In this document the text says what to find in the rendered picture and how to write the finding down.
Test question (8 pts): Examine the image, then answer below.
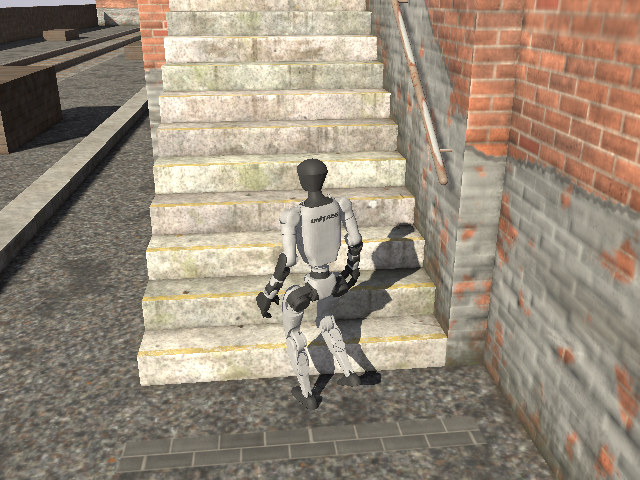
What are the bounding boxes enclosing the stairs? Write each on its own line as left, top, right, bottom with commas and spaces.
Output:
137, 0, 448, 386

